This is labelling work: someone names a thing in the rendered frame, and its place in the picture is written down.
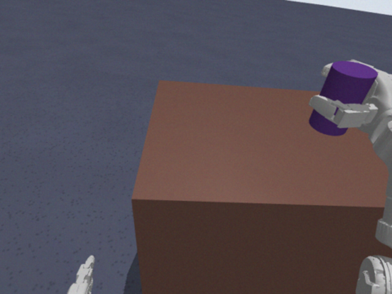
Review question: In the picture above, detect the left robot hand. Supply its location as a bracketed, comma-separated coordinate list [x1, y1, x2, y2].
[67, 255, 95, 294]

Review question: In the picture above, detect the can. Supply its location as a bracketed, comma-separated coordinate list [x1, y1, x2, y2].
[309, 61, 378, 136]

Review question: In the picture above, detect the right robot hand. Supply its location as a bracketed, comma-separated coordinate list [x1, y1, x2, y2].
[309, 59, 392, 134]

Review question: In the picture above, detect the right robot arm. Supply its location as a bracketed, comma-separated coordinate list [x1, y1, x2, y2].
[356, 109, 392, 294]

